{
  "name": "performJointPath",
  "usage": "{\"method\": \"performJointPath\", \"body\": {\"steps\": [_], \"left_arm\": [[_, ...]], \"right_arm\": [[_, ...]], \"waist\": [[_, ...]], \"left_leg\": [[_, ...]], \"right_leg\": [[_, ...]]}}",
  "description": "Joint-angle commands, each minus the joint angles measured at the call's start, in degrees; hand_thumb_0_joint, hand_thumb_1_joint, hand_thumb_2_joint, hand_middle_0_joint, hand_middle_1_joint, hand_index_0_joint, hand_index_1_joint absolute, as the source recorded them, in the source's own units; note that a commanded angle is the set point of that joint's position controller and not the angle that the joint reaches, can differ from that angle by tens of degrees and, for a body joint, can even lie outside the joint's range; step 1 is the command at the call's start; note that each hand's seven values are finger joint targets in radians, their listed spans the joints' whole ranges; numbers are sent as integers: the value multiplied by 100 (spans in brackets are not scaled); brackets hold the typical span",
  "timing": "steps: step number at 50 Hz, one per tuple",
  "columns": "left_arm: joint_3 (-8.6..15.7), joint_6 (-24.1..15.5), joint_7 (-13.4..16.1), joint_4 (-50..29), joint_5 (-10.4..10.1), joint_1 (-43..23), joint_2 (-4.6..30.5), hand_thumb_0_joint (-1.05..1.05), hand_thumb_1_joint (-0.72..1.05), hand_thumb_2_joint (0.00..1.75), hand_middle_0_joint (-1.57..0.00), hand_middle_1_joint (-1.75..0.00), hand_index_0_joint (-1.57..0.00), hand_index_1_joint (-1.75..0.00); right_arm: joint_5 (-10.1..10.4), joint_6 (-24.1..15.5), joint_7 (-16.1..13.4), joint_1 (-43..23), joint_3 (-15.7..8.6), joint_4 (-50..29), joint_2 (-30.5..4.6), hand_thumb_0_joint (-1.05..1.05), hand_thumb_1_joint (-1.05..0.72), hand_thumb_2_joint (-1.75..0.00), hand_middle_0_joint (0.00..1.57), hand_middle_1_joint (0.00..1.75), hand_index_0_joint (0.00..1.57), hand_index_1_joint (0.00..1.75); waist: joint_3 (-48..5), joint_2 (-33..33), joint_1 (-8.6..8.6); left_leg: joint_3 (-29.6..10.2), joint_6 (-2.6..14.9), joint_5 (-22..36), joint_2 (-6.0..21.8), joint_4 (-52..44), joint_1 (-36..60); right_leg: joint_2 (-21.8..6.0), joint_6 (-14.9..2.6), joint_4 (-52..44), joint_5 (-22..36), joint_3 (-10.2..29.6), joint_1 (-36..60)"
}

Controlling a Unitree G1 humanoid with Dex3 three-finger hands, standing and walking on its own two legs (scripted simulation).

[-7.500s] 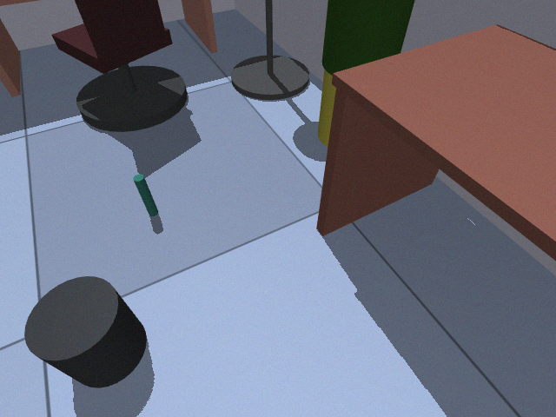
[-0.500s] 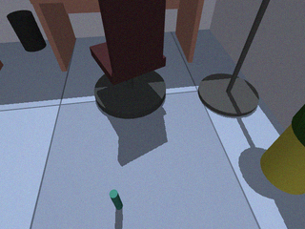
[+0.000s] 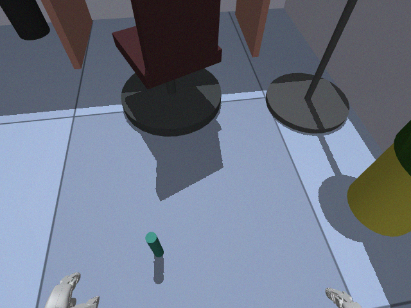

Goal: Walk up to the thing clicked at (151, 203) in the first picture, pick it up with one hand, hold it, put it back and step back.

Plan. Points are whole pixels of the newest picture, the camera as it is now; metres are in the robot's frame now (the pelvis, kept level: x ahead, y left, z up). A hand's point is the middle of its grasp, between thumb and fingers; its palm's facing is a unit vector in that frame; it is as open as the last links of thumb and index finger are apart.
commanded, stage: go down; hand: left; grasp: from the side
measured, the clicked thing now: (155, 245) +0.40 +0.21 -0.66
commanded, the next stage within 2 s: none
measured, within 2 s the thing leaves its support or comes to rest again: neither
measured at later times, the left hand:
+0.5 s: hand (84, 301) +0.16 +0.28 -0.18, palm faces +0.07 -0.94 -0.33, open 17.1 cm
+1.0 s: hand (79, 304) +0.16 +0.30 -0.20, palm faces +0.10 -0.95 -0.30, open 17.5 cm
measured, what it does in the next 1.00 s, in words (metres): lowers itself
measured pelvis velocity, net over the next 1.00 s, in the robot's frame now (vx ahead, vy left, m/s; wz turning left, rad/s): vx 0.00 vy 0.01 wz -0.01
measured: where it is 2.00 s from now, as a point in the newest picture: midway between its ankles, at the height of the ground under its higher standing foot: outside the picture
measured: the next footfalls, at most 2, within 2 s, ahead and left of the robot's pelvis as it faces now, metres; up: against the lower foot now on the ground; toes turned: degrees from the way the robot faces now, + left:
none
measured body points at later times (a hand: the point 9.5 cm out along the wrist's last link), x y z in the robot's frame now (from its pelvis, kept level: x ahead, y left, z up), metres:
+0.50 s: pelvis +0.01 +0.02 -0.05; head +0.08 +0.03 +0.39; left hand +0.16 +0.32 -0.16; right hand +0.16 -0.24 -0.14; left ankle +0.01 +0.14 -0.74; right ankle +0.00 -0.12 -0.74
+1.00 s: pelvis +0.00 +0.01 -0.10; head +0.10 +0.04 +0.34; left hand +0.15 +0.34 -0.18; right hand +0.17 -0.24 -0.18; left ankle +0.01 +0.14 -0.74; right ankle +0.00 -0.12 -0.74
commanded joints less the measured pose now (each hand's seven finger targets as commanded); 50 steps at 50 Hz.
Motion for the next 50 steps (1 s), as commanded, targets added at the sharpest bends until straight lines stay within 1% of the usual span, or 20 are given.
{"method": "performJointPath", "body": {"steps": [1, 2, 3, 4, 6, 7, 10, 14, 17, 20, 26, 28, 31, 33, 34, 40, 43, 46, 47, 50], "left_arm": [[790, 32, -115, -285, 370, 283, 1532, 0, 16, 19, -3, -7, -4, -6], [917, 70, -90, -663, 337, 252, 1572, 0, 8, 15, -4, -7, -5, -6], [871, 162, -79, -818, 294, 371, 1441, 0, 3, 16, -4, -7, -4, -6], [747, 300, -70, -823, 283, 429, 1220, 0, -3, 14, -5, -8, -6, -7], [760, 475, -72, -1143, 286, 251, 1253, 0, -14, 11, -5, -7, -6, -6], [811, 529, -71, -1415, 278, 165, 1397, 0, -21, 11, -5, -8, -6, -7], [737, 705, -122, -1771, 186, 486, 1115, 0, -39, 8, -6, -7, -6, -7], [816, 768, -147, -2537, 125, 423, 1107, 0, -53, 5, -7, -7, -7, -8], [931, 781, -142, -3216, 118, 535, 1216, 0, -58, 3, -8, -7, -7, -8], [960, 924, -174, -3605, 117, 1113, 1157, 0, -59, 2, -8, -8, -8, -8], [1033, 1309, -194, -4262, 79, 1450, 1202, 0, -61, 1, -8, -6, -8, -6], [1091, 1429, -208, -4059, 70, 1747, 1191, 0, -61, 2, -8, -6, -8, -6], [1094, 1467, -261, -4651, 25, 1607, 1198, 0, -61, 2, -8, -6, -8, -7], [1140, 1522, -294, -4400, -21, 1889, 1123, 0, -61, 2, -8, -6, -8, -7], [1141, 1470, -322, -4768, -59, 1763, 1131, 0, -61, 2, -8, -6, -8, -7], [1441, 1267, -501, -4734, -139, 2097, 1300, 0, -59, 1, -8, -4, -7, -5], [1549, 1115, -583, -4676, -198, 2218, 1288, 0, -58, 3, -8, -5, -7, -5], [1667, 933, -682, -4883, -276, 2178, 1371, 0, -55, 3, -7, -3, -6, -4], [1722, 910, -717, -4616, -309, 2348, 1358, 0, -56, 2, -8, -3, -7, -4], [1899, 558, -808, -4462, -346, 1410, 1630, 0, -56, 2, -7, -4, -7, -4]], "right_arm": [[-106, -194, -34, 360, -477, -882, -852, 0, -93, -91, 20, 30, 20, 30], [-111, -205, -32, 398, -515, -1013, -838, 0, -93, -91, 20, 30, 20, 30], [-98, -207, -24, 331, -491, -1125, -800, 0, -93, -91, 20, 30, 20, 30], [-86, -207, -18, 305, -468, -1210, -775, 0, -92, -90, 20, 30, 20, 30], [-66, -257, -6, 135, -467, -1433, -784, 0, -92, -90, 20, 30, 20, 30], [-49, -281, -7, 85, -476, -1538, -782, 0, -91, -90, 20, 30, 20, 30], [-46, -377, 1, 121, -453, -1749, -707, 0, -89, -90, 20, 30, 20, 30], [-65, -533, -50, 263, -488, -1899, -696, 0, -86, -89, 20, 30, 20, 30], [-83, -662, -99, 321, -513, -2012, -689, 0, -86, -89, 20, 30, 20, 30], [-100, -732, -158, 323, -498, -2120, -662, 0, -85, -89, 20, 30, 20, 30], [-122, -839, -284, 284, -445, -2260, -628, 0, -85, -88, 20, 30, 20, 30], [-137, -865, -314, 327, -432, -2202, -617, 0, -85, -88, 20, 30, 20, 30], [-159, -930, -333, 259, -423, -2417, -596, 0, -86, -89, 20, 30, 20, 30], [-172, -952, -348, 334, -413, -2347, -575, 0, -86, -89, 20, 30, 20, 30], [-178, -991, -345, 261, -405, -2478, -554, 0, -86, -89, 20, 30, 20, 30], [-220, -1048, -302, 279, -436, -2515, -549, 0, -89, -90, 20, 30, 20, 30], [-232, -1081, -287, 274, -458, -2514, -548, 0, -90, -90, 20, 30, 20, 30], [-231, -1118, -256, 179, -465, -2627, -549, 0, -92, -90, 20, 30, 20, 30], [-232, -1107, -243, 251, -471, -2550, -562, 0, -92, -90, 20, 30, 20, 30], [-243, -1172, -237, 153, -473, -2497, -613, 0, -93, -91, 20, 30, 20, 30]], "waist": [[-1702, 136, 216], [-1890, 290, 261], [-1883, 466, 284], [-1660, 491, 189], [-1369, 420, 131], [-1388, 465, 114], [-1331, 291, 26], [-1690, 174, -93], [-2018, 403, -86], [-2075, 568, -52], [-2031, 637, -118], [-1909, 527, -129], [-2120, 652, -137], [-2040, 465, -179], [-2160, 546, -170], [-2460, 565, -61], [-2353, 614, -73], [-2559, 582, -32], [-2459, 465, -59], [-2288, 457, -168]], "left_leg": [[226, 170, 871, -349, 434, -182], [221, 145, 917, -357, 463, -140], [213, 108, 914, -343, 456, -149], [187, 91, 881, -315, 480, -242], [125, 77, 573, -237, 627, -544], [120, 82, 443, -230, 711, -640], [91, 113, 32, -193, 945, -987], [29, 137, 57, -146, 1414, -1171], [-15, 118, 207, -106, 1726, -1234], [-64, 92, 294, -72, 1836, -1234], [-120, 92, 486, -53, 2149, -1475], [-131, 104, 388, -44, 2232, -1637], [-184, 104, 684, -14, 2412, -1667], [-169, 136, 601, -36, 2550, -1876], [-168, 137, 672, -41, 2633, -1880], [-182, 169, 885, -58, 3063, -2204], [-165, 153, 498, -61, 3137, -2418], [-171, 181, 438, -76, 3334, -2578], [-145, 197, 332, -85, 3408, -2718], [-139, 224, -205, -72, 3716, -3239]], "right_leg": [[54, -145, 305, 984, 74, 191], [76, -155, 370, 989, 92, 215], [106, -178, 406, 912, 70, 131], [125, -196, 428, 849, 42, -120], [178, -200, 574, 476, -16, -511], [178, -202, 634, 333, -19, -609], [200, -177, 864, -48, -36, -953], [198, -142, 1352, -5, -49, -1331], [180, -144, 1728, 118, -42, -1570], [185, -150, 1914, 146, -59, -1715], [177, -131, 2164, 249, -87, -1912], [189, -134, 2239, 144, -104, -2017], [186, -145, 2423, 305, -113, -2157], [175, -128, 2468, 322, -108, -2216], [170, -128, 2540, 403, -101, -2241], [146, -138, 2934, 545, -66, -2475], [175, -145, 3060, 252, -72, -2717], [163, -141, 3193, 246, -44, -2802], [159, -129, 3190, 207, -21, -2840], [142, -133, 3493, -211, 23, -3389]]}}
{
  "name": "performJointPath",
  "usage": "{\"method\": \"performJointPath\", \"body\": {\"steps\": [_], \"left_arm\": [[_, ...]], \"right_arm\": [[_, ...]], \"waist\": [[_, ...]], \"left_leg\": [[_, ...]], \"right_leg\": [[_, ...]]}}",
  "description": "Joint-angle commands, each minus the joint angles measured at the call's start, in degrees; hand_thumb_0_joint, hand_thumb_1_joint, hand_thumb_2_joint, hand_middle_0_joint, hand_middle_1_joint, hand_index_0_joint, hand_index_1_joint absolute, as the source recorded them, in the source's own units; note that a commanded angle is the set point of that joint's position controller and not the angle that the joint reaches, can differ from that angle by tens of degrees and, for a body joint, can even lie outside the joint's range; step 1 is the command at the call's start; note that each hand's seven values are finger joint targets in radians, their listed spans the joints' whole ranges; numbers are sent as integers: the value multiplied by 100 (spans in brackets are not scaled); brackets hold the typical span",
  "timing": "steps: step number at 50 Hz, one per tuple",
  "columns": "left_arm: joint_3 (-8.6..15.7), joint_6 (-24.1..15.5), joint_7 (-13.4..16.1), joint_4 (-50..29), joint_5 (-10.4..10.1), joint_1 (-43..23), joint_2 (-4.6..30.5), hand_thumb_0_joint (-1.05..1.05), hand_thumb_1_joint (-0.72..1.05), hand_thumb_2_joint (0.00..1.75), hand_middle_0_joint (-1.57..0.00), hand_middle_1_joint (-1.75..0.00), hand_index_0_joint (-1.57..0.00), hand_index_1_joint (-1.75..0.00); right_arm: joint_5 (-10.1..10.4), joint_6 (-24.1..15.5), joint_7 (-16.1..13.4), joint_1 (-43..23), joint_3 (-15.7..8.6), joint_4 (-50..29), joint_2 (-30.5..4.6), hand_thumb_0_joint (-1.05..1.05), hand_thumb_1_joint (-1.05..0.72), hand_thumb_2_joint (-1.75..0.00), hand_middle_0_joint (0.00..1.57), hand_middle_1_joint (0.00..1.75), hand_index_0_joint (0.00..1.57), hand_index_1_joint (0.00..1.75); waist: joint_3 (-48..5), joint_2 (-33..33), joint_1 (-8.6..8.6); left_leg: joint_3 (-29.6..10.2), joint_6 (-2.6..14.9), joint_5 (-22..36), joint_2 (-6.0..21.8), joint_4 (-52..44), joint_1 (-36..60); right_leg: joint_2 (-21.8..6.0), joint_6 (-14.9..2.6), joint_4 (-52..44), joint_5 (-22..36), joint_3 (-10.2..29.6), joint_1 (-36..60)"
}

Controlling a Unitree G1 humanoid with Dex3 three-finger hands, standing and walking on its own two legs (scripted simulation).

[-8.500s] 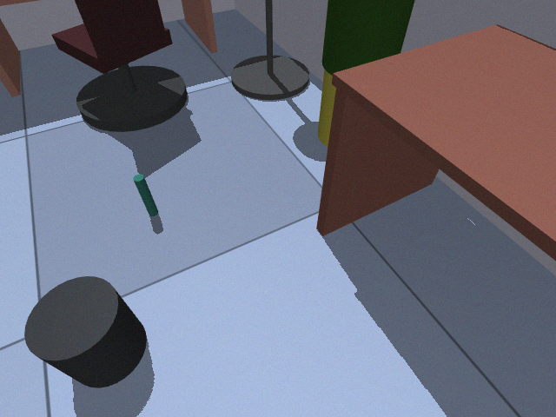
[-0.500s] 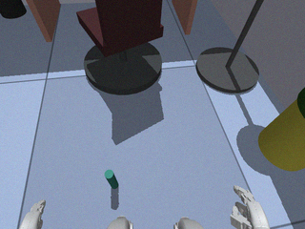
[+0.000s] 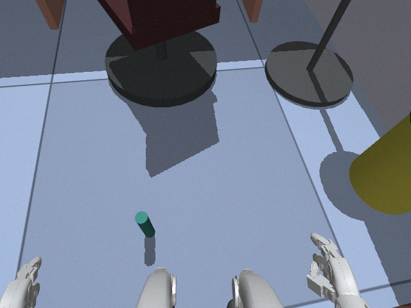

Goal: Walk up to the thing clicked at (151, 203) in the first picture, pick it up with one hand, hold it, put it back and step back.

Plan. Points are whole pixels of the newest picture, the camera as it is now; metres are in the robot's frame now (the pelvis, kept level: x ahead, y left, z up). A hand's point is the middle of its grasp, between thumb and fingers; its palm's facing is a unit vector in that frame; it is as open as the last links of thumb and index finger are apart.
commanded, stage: go down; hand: left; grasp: from the side
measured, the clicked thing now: (146, 225) +0.40 +0.21 -0.56
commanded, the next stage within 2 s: approach in 1.82 s
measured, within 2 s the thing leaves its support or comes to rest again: neither
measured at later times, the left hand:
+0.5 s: hand (56, 249) +0.26 +0.35 -0.20, palm faces +0.16 -0.97 -0.19, open 17.5 cm
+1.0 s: hand (57, 236) +0.30 +0.38 -0.24, palm faces +0.14 -0.98 -0.13, open 17.5 cm
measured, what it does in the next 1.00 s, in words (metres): lowers itself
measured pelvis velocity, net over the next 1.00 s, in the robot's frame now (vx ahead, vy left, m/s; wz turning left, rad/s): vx -0.07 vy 0.00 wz -0.07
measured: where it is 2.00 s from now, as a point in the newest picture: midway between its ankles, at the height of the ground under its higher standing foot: outside the picture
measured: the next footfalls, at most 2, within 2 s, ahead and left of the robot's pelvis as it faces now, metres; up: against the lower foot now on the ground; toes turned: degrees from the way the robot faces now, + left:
none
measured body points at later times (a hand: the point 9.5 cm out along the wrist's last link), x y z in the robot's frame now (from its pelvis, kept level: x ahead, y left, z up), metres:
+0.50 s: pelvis -0.05 +0.00 -0.13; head +0.13 +0.03 +0.28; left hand +0.25 +0.40 -0.18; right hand +0.10 -0.27 -0.25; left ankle +0.01 +0.12 -0.64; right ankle +0.00 -0.14 -0.64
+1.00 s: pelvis -0.07 +0.00 -0.22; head +0.13 +0.04 +0.18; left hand +0.29 +0.43 -0.23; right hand +0.08 -0.28 -0.32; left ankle +0.01 +0.12 -0.64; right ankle +0.00 -0.14 -0.64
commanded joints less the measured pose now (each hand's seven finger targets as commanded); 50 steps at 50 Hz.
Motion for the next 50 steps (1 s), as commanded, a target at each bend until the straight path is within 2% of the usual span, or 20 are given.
{"method": "performJointPath", "body": {"steps": [1, 3, 7, 9, 12, 15, 17, 18, 19, 20, 21, 25, 28, 31, 32, 34, 37, 40, 46, 50], "left_arm": [[831, -698, -127, -204, -94, -664, 1477, 0, -56, 3, -7, -4, -7, -5], [936, -1192, -316, -22, -202, -1678, 1636, 0, -59, 2, -7, -5, -7, -5], [1194, -2040, -899, 556, -440, -2039, 2051, 0, -59, 3, -6, -6, -6, -6], [1321, -2308, -1153, 268, -478, -2456, 2414, 0, -58, 4, -6, -6, -5, -6], [1587, -2407, -1351, 1013, -540, -2656, 2641, 0, -60, 3, -6, -6, -6, -6], [2090, -2559, -1407, 1424, -598, -2767, 3073, 0, -61, 4, -7, -7, -6, -7], [2122, -2526, -1519, 2004, -666, -2334, 2871, 0, -59, 5, -7, -8, -6, -8], [2219, -2560, -1574, 1960, -687, -2473, 3035, 0, -59, 6, -6, -7, -6, -8], [2062, -2687, -1658, 1405, -724, -3154, 3036, 0, -56, 6, -6, -7, -5, -7], [2323, -2643, -1702, 2313, -720, -2536, 3122, 0, -57, 6, -6, -7, -5, -8], [2308, -2766, -1806, 1981, -806, -2986, 3153, 0, -56, 7, -6, -7, -5, -8], [2465, -3208, -2089, 1941, -902, -3956, 3436, 0, -57, 6, -5, -7, -5, -8], [2316, -3432, -2349, 2259, -906, -4458, 3436, 0, -54, 6, -5, -7, -5, -7], [2659, -3517, -2512, 2211, -903, -4716, 4005, 0, -56, 5, -6, -6, -5, -6], [2549, -3491, -2576, 2302, -885, -4710, 3947, 0, -54, 4, -6, -6, -5, -6], [2805, -3434, -2604, 2665, -901, -4455, 4126, 0, -56, 4, -6, -5, -5, -6], [2927, -3388, -2664, 2592, -930, -4568, 4397, 0, -56, 3, -6, -5, -5, -5], [3055, -3348, -2722, 2545, -987, -4589, 4535, 0, -55, 4, -6, -5, -5, -5], [2962, -3386, -2859, 2662, -1037, -5089, 4500, 0, -55, 4, -6, -5, -5, -6], [2897, -3442, -2985, 2677, -1051, -5391, 4565, 0, -58, 4, -6, -5, -5, -6]], "right_arm": [[-21, -384, -52, -2, -409, -582, -951, 0, -93, -91, 20, 30, 20, 30], [-34, -488, -36, -100, -406, -541, -1004, 0, -94, -91, 20, 30, 20, 30], [-44, -600, -36, -56, -430, -464, -1145, 0, -93, -91, 20, 30, 20, 30], [-45, -581, -44, 20, -442, -407, -1251, 0, -91, -90, 20, 30, 20, 30], [-22, -494, -34, 27, -384, -281, -1397, 0, -89, -90, 20, 30, 20, 30], [10, -403, -18, 28, -360, -170, -1472, 0, -88, -90, 20, 30, 20, 30], [6, -336, 9, -9, -326, -164, -1487, 0, -89, -90, 20, 30, 20, 30], [3, -306, 25, -22, -317, -149, -1506, 0, -89, -90, 20, 30, 20, 30], [-11, -299, 23, -8, -312, -105, -1434, 0, -89, -90, 20, 30, 20, 30], [0, -284, 18, -28, -313, -109, -1494, 0, -89, -90, 20, 30, 20, 30], [-16, -278, 32, -20, -287, -64, -1481, 0, -89, -90, 20, 30, 20, 30], [-63, -317, 57, -65, -277, 52, -1501, 0, -90, -90, 20, 30, 20, 30], [-99, -348, 40, -3, -269, 198, -1559, 0, -90, -90, 20, 30, 20, 30], [-136, -318, 20, 62, -228, 218, -1672, 0, -90, -90, 20, 30, 20, 30], [-145, -297, 29, 161, -215, 329, -1659, 0, -90, -90, 20, 30, 20, 30], [-138, -274, 28, 73, -140, 273, -1695, 0, -91, -90, 20, 30, 20, 30], [-135, -211, 23, 42, -141, 277, -1756, 0, -91, -90, 20, 30, 20, 30], [-137, -196, 33, 10, -53, 288, -1744, 0, -92, -91, 20, 30, 20, 30], [-139, -219, 45, -24, -85, 289, -1807, 0, -92, -91, 20, 30, 20, 30], [-162, -230, 55, 37, -73, 322, -1828, 0, -93, -91, 20, 30, 20, 30]], "waist": [[-1188, 348, -95], [-1238, 381, -181], [-1815, 509, -59], [-2429, 1000, 56], [-2619, 1090, 116], [-2880, 1167, 395], [-2952, 917, 381], [-2970, 853, 414], [-3196, 843, 324], [-3009, 620, 345], [-3134, 587, 272], [-3180, 592, 84], [-3050, 793, -38], [-3539, 1009, 78], [-3531, 1097, 97], [-3460, 968, 163], [-3528, 1086, 278], [-3655, 1167, 296], [-3148, 1072, 65], [-3286, 999, -34]], "left_leg": [[94, 188, 1572, -155, -362, 441], [49, 194, 1061, -163, 7, -117], [11, 190, 396, -177, 530, -689], [-107, 108, 403, -136, 547, -455], [-271, 51, 492, -99, 677, -488], [-362, 65, 526, -87, 796, -570], [-360, 98, 980, -120, 1058, -739], [-318, 116, 1087, -136, 1168, -883], [-216, 148, 1202, -157, 1375, -924], [-194, 185, 1278, -164, 1489, -1116], [-135, 208, 1423, -173, 1703, -1375], [-114, 250, 1024, -156, 2139, -1846], [-193, 211, 494, -129, 2270, -1963], [-170, 187, 640, -122, 2439, -1850], [-192, 163, 500, -116, 2387, -1839], [-223, 163, 492, -114, 2462, -2023], [-221, 167, 257, -108, 2534, -2200], [-197, 164, 724, -113, 2751, -2250], [-205, 190, 253, -87, 3014, -2823], [-154, 214, 164, -97, 3255, -3004]], "right_leg": [[106, -199, -300, 1442, 105, 28], [96, -210, 132, 995, 124, -582], [60, -231, 656, 299, 295, -1188], [42, -256, 889, 265, 327, -1383], [80, -278, 1331, 345, 137, -1930], [119, -311, 1638, 364, 22, -2200], [122, -335, 1822, 631, -35, -2268], [128, -340, 1863, 680, -36, -2273], [127, -331, 1829, 770, 16, -2179], [132, -328, 1897, 815, 16, -2241], [137, -322, 2015, 967, 31, -2208], [141, -309, 2293, 699, 89, -2609], [147, -334, 2478, 258, 69, -3195], [140, -338, 2617, 341, 81, -3205], [147, -346, 2641, 202, 70, -3253], [154, -349, 2813, 224, -2, -3328], [165, -351, 2978, 58, -33, -3481], [158, -362, 3207, 373, -70, -3493], [182, -358, 3417, 70, -98, -3951], [182, -335, 3468, 35, -93, -3953]]}}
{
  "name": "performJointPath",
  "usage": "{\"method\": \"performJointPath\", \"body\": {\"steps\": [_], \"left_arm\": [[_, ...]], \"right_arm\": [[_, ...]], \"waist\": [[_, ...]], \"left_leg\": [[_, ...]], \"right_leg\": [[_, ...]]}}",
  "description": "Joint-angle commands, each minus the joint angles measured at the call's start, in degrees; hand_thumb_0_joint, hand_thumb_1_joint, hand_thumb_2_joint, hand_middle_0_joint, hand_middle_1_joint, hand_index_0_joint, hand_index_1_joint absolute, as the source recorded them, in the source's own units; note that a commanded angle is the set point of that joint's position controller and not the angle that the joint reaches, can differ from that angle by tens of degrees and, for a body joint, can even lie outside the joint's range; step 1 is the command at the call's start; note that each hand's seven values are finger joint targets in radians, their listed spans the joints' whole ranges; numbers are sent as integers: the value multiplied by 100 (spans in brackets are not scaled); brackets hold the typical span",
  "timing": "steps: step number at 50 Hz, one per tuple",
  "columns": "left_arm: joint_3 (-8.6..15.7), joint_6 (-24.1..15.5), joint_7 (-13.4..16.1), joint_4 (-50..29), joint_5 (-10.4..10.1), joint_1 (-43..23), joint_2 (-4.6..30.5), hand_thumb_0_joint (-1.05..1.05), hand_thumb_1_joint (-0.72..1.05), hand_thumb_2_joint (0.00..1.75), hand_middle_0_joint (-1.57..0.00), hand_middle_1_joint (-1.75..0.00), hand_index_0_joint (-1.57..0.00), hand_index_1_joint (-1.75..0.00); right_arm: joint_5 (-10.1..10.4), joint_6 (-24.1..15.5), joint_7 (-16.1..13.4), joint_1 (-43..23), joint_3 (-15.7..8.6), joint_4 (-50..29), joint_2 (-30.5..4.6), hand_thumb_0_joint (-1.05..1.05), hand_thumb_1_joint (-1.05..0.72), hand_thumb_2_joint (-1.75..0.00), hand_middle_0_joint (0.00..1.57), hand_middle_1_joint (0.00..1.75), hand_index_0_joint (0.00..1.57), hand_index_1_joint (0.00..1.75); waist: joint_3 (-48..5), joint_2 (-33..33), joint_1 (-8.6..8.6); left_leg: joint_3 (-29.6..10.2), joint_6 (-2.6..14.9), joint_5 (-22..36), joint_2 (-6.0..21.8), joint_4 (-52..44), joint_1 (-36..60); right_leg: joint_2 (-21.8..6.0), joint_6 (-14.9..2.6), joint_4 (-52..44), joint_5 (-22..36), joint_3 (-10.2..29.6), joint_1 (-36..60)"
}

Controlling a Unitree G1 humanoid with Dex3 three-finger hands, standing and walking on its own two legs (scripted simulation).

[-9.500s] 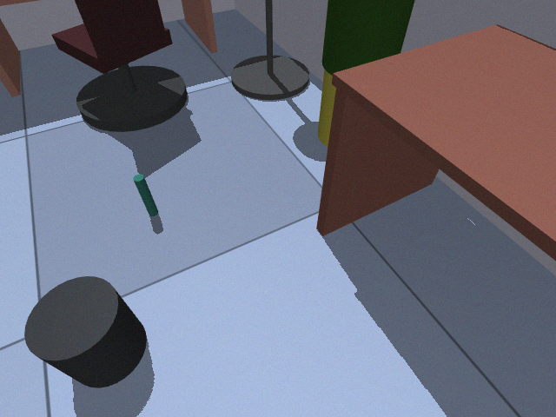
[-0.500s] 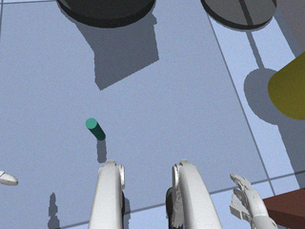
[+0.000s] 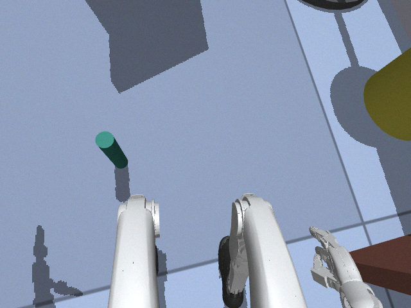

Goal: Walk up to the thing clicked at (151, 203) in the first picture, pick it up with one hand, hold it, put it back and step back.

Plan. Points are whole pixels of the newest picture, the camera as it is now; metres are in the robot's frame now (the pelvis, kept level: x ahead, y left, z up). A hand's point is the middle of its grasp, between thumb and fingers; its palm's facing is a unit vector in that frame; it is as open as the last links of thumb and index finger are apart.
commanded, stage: go down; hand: left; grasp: from the side
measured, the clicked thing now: (114, 152) +0.46 +0.24 -0.34
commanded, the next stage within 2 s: approach in 0.82 s
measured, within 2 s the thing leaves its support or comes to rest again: neither
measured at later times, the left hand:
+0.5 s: hand out of the picture +0.36 +0.41 -0.04, palm faces +0.19 -0.97 -0.11, open 17.5 cm
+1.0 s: hand out of the picture +0.38 +0.42 -0.05, palm faces +0.19 -0.98 -0.09, open 17.5 cm
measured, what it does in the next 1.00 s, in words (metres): lowers itself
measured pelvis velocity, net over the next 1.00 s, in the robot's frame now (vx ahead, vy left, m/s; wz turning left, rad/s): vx -0.01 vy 0.00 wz -0.02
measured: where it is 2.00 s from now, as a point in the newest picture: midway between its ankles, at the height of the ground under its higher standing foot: (189, 286)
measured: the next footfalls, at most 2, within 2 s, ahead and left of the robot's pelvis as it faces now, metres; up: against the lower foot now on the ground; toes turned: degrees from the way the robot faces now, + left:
none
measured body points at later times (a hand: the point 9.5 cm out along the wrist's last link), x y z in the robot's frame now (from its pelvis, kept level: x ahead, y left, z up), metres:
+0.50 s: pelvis -0.01 +0.00 -0.05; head +0.19 +0.06 +0.35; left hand +0.35 +0.46 -0.03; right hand +0.14 -0.27 -0.15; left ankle +0.07 +0.13 -0.42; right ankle +0.08 -0.13 -0.42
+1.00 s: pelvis -0.01 +0.00 -0.06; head +0.20 +0.07 +0.33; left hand +0.36 +0.47 -0.04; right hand +0.14 -0.28 -0.16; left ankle +0.07 +0.13 -0.42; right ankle +0.08 -0.13 -0.42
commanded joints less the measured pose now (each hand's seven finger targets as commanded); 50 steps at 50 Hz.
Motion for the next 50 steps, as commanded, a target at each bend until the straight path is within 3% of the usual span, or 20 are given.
{"method": "performJointPath", "body": {"steps": [1, 4, 11, 16, 24, 28, 35, 39, 45, 46, 48, 50], "left_arm": [[429, -394, -142, -983, -216, -1088, 2285, 0, -58, 5, -5, -5, -4, -6], [466, -408, -223, -1067, -221, -1316, 2442, 0, -57, 5, -5, -5, -4, -6], [745, -283, -214, -953, -207, -1202, 2831, 0, -58, 6, -6, -5, -4, -6], [649, -238, -220, -844, -201, -1381, 2772, 0, -54, 6, -5, -5, -4, -6], [566, -266, -317, -815, -182, -1818, 2916, 0, -55, 6, -5, -6, -4, -6], [676, -267, -329, -760, -161, -1778, 3075, 0, -56, 7, -5, -6, -4, -7], [761, -248, -360, -778, -173, -1725, 3188, 0, -56, 7, -5, -6, -4, -7], [737, -255, -407, -696, -224, -1723, 3078, 0, -54, 7, -5, -6, -4, -7], [849, -287, -488, -602, -284, -1748, 3235, 0, -57, 8, -5, -6, -4, -7], [848, -300, -506, -600, -280, -1823, 3211, 0, -58, 13, -8, -11, -4, -14], [863, -338, -544, -433, -277, -1841, 3233, 0, -60, 3, -8, -7, -6, -9], [806, -444, -588, -197, -360, -1877, 3080, 0, -61, 3, -9, -7, -6, -10]], "right_arm": [[-17, -219, -90, 649, -471, -321, -1264, 0, -93, -91, 20, 30, 20, 30], [-25, -214, -93, 690, -450, -276, -1330, 0, -92, -91, 20, 30, 20, 30], [-33, -150, -81, 721, -359, -271, -1350, 0, -93, -91, 20, 30, 20, 30], [-28, -140, -63, 648, -342, -314, -1337, 0, -92, -91, 20, 30, 20, 30], [-33, -161, -50, 737, -332, -309, -1406, 0, -92, -91, 20, 30, 20, 30], [-39, -163, -36, 741, -296, -307, -1415, 0, -92, -91, 20, 30, 20, 30], [-11, -128, -32, 778, -268, -310, -1456, 0, -92, -91, 20, 30, 20, 30], [-17, -124, -32, 752, -274, -291, -1493, 0, -92, -91, 20, 30, 20, 30], [-52, -109, -11, 803, -215, -265, -1463, 0, -92, -91, 20, 30, 20, 30], [-48, -107, -9, 815, -231, -264, -1497, 0, -93, -91, 20, 30, 20, 30], [-65, -108, -1, 755, -200, -261, -1512, 0, -91, -90, 20, 30, 20, 30], [-92, -128, 14, 746, -147, -251, -1494, 0, -91, -91, 20, 30, 20, 30]], "waist": [[-3218, 1250, 155], [-3434, 1526, 153], [-3572, 1468, 309], [-3158, 1325, 196], [-3109, 1359, 22], [-3189, 1425, 126], [-3226, 1664, 153], [-3094, 1636, 90], [-3209, 1412, 53], [-3154, 1400, 18], [-2965, 1413, -17], [-2811, 1085, -163]], "left_leg": [[204, 244, 949, -62, -1350, 2476], [111, 207, 1053, -49, -1310, 2684], [154, 214, 1247, -82, -1118, 2506], [218, 247, 721, -82, -1019, 1968], [194, 260, 508, -82, -847, 1812], [179, 250, 433, -75, -847, 1869], [121, 215, 625, -86, -831, 2004], [104, 216, 683, -89, -736, 1969], [215, 261, 1032, -113, -468, 1727], [181, 262, 943, -110, -466, 1735], [146, 257, 776, -89, -446, 1651], [187, 293, 735, -102, -244, 1250]], "right_leg": [[131, -305, -1047, 849, -54, 1318], [114, -329, -808, 912, -114, 1065], [120, -324, -609, 1020, -138, 1125], [141, -311, -577, 689, -132, 958], [147, -304, -450, 549, -179, 732], [149, -305, -377, 491, -192, 681], [134, -330, -198, 651, -230, 478], [126, -327, -144, 702, -235, 337], [134, -306, -127, 905, -204, 634], [139, -311, -106, 837, -230, 517], [144, -312, -45, 708, -257, 361], [174, -275, -52, 693, -265, 518]]}}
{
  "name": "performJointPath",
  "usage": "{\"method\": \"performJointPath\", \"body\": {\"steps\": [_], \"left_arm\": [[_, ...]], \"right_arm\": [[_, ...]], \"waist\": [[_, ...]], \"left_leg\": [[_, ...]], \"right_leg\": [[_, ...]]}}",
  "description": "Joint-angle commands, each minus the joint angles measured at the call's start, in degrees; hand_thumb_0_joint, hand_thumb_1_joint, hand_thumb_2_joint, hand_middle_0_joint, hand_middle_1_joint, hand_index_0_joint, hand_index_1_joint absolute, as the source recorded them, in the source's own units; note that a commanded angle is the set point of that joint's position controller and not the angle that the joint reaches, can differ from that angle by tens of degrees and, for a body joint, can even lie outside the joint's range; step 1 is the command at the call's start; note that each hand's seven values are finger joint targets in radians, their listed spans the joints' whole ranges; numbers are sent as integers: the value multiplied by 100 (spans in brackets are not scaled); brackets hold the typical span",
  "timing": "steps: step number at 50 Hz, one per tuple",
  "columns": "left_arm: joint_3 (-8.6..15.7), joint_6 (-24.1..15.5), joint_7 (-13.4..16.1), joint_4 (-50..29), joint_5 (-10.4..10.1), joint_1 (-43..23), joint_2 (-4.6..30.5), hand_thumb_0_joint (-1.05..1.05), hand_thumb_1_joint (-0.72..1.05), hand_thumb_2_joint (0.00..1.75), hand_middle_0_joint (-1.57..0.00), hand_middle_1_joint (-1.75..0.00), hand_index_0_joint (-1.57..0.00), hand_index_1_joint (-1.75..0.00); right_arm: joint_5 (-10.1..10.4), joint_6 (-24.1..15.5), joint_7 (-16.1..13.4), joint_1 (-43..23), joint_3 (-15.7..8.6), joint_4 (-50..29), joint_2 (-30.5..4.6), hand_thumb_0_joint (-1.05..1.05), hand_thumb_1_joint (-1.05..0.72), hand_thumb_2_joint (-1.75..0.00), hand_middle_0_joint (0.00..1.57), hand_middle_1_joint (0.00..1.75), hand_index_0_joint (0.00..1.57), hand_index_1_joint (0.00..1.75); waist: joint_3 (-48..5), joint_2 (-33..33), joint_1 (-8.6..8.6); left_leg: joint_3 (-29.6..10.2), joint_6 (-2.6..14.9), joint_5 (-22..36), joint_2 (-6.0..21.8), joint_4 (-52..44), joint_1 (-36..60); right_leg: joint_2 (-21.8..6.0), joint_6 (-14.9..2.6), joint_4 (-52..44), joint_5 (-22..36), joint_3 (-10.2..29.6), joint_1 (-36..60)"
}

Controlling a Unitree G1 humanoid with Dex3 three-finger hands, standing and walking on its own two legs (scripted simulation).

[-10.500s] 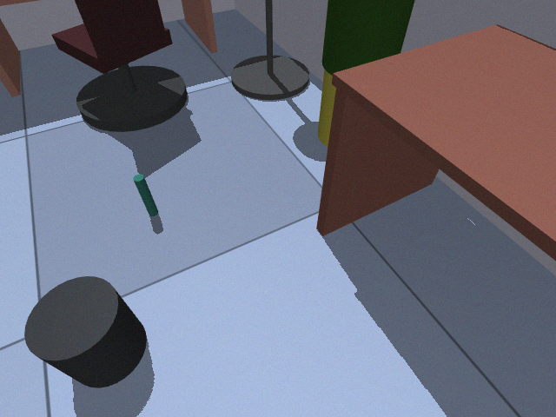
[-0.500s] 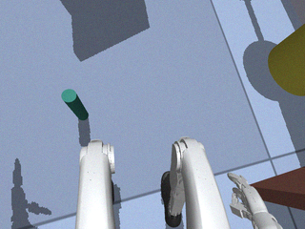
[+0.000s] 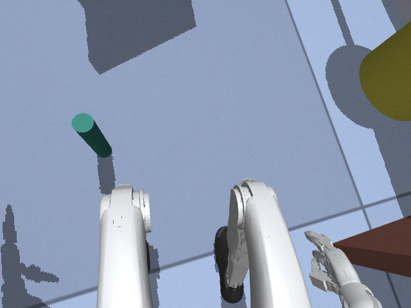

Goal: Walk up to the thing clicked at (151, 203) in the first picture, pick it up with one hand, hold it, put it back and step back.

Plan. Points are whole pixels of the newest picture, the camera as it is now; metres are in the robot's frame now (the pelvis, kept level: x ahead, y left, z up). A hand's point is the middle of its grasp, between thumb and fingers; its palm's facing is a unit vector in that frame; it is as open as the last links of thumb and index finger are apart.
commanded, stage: approach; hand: left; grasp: from the side
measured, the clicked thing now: (95, 139) +0.46 +0.25 -0.27
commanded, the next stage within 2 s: close in in 0.46 s
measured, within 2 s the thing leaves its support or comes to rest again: neither
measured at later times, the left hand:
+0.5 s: hand (35, 150) +0.41 +0.35 -0.19, palm faces +0.11 -0.99 +0.03, open 17.5 cm
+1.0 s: hand (83, 156) +0.41 +0.27 -0.26, palm faces +0.11 -0.99 -0.01, open 17.6 cm
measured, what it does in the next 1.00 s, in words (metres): lowers itself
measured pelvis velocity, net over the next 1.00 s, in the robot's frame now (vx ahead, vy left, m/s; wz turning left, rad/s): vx -0.02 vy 0.02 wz -0.14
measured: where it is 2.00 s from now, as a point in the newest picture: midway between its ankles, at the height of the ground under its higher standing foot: (184, 282)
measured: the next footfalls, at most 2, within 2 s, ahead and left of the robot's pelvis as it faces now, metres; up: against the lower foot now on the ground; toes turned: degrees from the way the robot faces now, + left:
none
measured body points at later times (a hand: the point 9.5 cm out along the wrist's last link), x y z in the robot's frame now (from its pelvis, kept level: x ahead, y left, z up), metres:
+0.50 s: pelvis -0.01 +0.01 -0.08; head +0.23 +0.14 +0.28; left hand +0.40 +0.40 -0.19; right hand +0.15 -0.27 -0.14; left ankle +0.08 +0.13 -0.36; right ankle +0.10 -0.13 -0.36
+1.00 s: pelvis -0.02 +0.02 -0.11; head +0.22 +0.16 +0.25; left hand +0.40 +0.32 -0.25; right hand +0.12 -0.26 -0.15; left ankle +0.08 +0.13 -0.36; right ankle +0.10 -0.13 -0.36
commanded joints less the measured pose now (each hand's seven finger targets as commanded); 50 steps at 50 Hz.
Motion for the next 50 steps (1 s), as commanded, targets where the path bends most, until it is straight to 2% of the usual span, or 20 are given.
{"method": "performJointPath", "body": {"steps": [1, 3, 6, 10, 11, 12, 15, 16, 18, 19, 20, 22, 24, 28, 30, 32, 38, 44, 49, 50], "left_arm": [[309, -528, -104, -620, -336, -1032, 2142, 0, -61, 2, -9, -8, -6, -10], [160, -735, -191, -438, -444, -1154, 1899, 0, -61, 2, -9, -7, -6, -10], [73, -1061, -200, -33, -528, -1170, 1764, 0, -61, 2, -8, -8, -6, -9], [-7, -1456, -152, 316, -532, -1135, 1729, 0, -59, 3, -8, -8, -6, -10], [-124, -1571, -130, 209, -523, -1366, 1686, 0, -59, 3, -8, -8, -6, -9], [70, -1666, -67, 275, -481, -1276, 1939, 0, -61, 1, -9, -7, -7, -9], [107, -2017, 71, -200, -378, -1562, 2260, 0, -58, 3, -8, -8, -6, -9], [277, -2107, 128, -12, -357, -1332, 2327, 0, -59, 3, -8, -8, -6, -10], [276, -2336, 234, -220, -306, -1290, 2344, 0, -59, 3, -8, -9, -6, -10], [-8, -2417, 254, -171, -299, -1344, 1956, 0, -59, 4, -8, -10, -6, -11], [-66, -2487, 312, -125, -279, -1271, 1785, 0, -58, 4, -8, -10, -6, -11], [132, -2633, 445, -258, -208, -1136, 2114, 0, -59, 5, -8, -11, -6, -12], [-219, -2717, 516, 57, -230, -870, 1427, 0, -58, 5, -8, -10, -6, -12], [-783, -2947, 748, 392, -263, -1032, 705, 0, -61, 5, -8, -11, -6, -12], [-963, -3148, 905, 448, -269, -1207, 585, 0, -61, 0, -8, -8, -7, -8], [-703, -3355, 1173, 592, -242, -1059, 930, 0, -61, 0, -8, -8, -8, -8], [-586, -3893, 1915, 784, -106, -1059, 939, 0, -61, 1, -7, -9, -7, -8], [-1073, -4062, 2303, 890, 217, -814, 561, 0, -58, 2, -6, -7, -6, -7], [-1674, -4147, 2404, 624, 49, -926, -94, 0, -59, 1, -6, -7, -6, -6], [-1644, -4157, 2464, 647, 16, -956, -83, 0, -59, 1, -6, -7, -6, -6]], "right_arm": [[-42, -200, -66, 717, -434, -231, -1318, 0, -92, -91, 20, 30, 20, 30], [-84, -245, -45, 629, -391, -243, -1355, 0, -91, -90, 20, 30, 20, 30], [-154, -277, -14, 502, -298, -231, -1426, 0, -91, -90, 20, 30, 20, 30], [-278, -254, 60, 399, -151, -234, -1524, 0, -90, -90, 20, 30, 20, 30], [-327, -249, 86, 371, -87, -282, -1560, 0, -90, -90, 20, 30, 20, 30], [-379, -210, 100, 362, -74, -242, -1590, 0, -91, -90, 20, 30, 20, 30], [-518, -121, 152, 132, 109, -361, -1629, 0, -90, -90, 20, 30, 20, 30], [-569, -69, 158, 126, 108, -313, -1714, 0, -91, -90, 20, 30, 20, 30], [-687, 17, 196, -60, 183, -374, -1756, 0, -92, -90, 20, 30, 20, 30], [-730, 60, 224, -122, 255, -392, -1739, 0, -92, -91, 20, 30, 20, 30], [-780, 99, 241, -181, 284, -375, -1747, 0, -92, -91, 20, 30, 20, 30], [-874, 174, 238, -274, 294, -336, -1869, 0, -93, -91, 20, 30, 20, 30], [-948, 249, 276, -327, 364, -337, -1889, 0, -93, -91, 20, 30, 20, 30], [-1041, 342, 341, -562, 530, -363, -1907, 0, -94, -91, 20, 30, 20, 30], [-1103, 348, 386, -676, 631, -388, -1886, 0, -94, -91, 20, 30, 20, 30], [-1160, 381, 424, -716, 721, -353, -1926, 0, -94, -91, 20, 30, 20, 30], [-1354, 497, 572, -1035, 941, -425, -2004, 0, -94, -91, 20, 30, 20, 30], [-1526, 620, 666, -1188, 977, -478, -2053, 0, -94, -91, 20, 30, 20, 30], [-1542, 672, 740, -1190, 1026, -497, -2054, 0, -95, -91, 20, 30, 20, 30], [-1531, 673, 737, -1224, 999, -472, -2089, 0, -94, -91, 20, 30, 20, 30]], "waist": [[-3086, 1020, 11], [-2878, 937, -139], [-2644, 966, -187], [-2739, 1122, -202], [-2783, 1272, -294], [-2821, 1326, -213], [-2951, 1751, -170], [-3069, 1863, -154], [-3043, 2152, -124], [-2959, 2219, -279], [-2863, 2241, -298], [-2954, 2595, -237], [-2743, 2599, -449], [-2227, 2192, -807], [-2027, 1811, -937], [-1945, 1632, -843], [-1720, 1753, -838], [-1407, 2053, -972], [-1507, 1867, -1203], [-1437, 1799, -1204]], "left_leg": [[343, 282, 707, -36, -1304, 2143], [322, 291, 636, -20, -1123, 1990], [290, 273, 381, -3, -962, 1871], [189, 189, 629, 41, -710, 2022], [156, 151, 811, 54, -626, 2147], [136, 140, 777, 65, -588, 2126], [85, 86, 946, 104, -463, 2306], [79, 62, 1117, 118, -395, 2517], [43, 26, 1148, 153, -309, 2616], [-3, 14, 1128, 163, -294, 2636], [-34, -9, 1128, 168, -272, 2629], [-61, -47, 1279, 199, -200, 2867], [-176, -96, 1404, 217, -158, 2879], [-308, -70, 1062, 209, 56, 2426], [-315, -5, 772, 197, 277, 2044], [-318, 28, 671, 182, 399, 1808], [-367, -2, 418, 182, 451, 1707], [-461, -81, 336, 216, 343, 1712], [-559, -76, 615, 178, 456, 1814], [-599, -74, 562, 183, 449, 1792]], "right_leg": [[173, -319, -1155, 686, -234, 1494], [200, -302, -1069, 655, -273, 1366], [225, -306, -931, 464, -346, 1163], [261, -328, -585, 663, -481, 1010], [258, -335, -469, 819, -521, 998], [268, -335, -416, 774, -539, 1021], [293, -345, -180, 891, -610, 1083], [287, -337, -110, 1015, -632, 1117], [318, -344, 25, 1024, -669, 1014], [322, -344, 84, 1015, -714, 963], [326, -341, 140, 1023, -765, 924], [340, -343, 254, 1140, -807, 864], [332, -345, 395, 1243, -931, 759], [344, -318, 424, 1182, -1089, 663], [391, -270, 361, 1089, -1113, 824], [416, -233, 371, 1051, -1136, 994], [471, -207, 419, 927, -1226, 1179], [487, -244, 555, 962, -1360, 968], [514, -197, 564, 1282, -1415, 1091], [513, -201, 579, 1240, -1437, 984]]}}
